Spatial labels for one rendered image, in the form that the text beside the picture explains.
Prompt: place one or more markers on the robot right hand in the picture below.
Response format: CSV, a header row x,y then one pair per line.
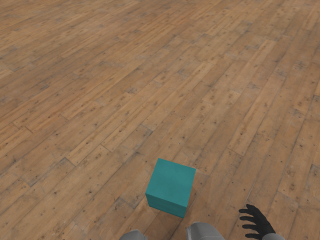
x,y
262,226

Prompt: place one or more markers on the robot right thigh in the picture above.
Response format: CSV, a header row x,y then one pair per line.
x,y
202,231

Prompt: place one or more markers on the carton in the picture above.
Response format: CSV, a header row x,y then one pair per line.
x,y
169,187

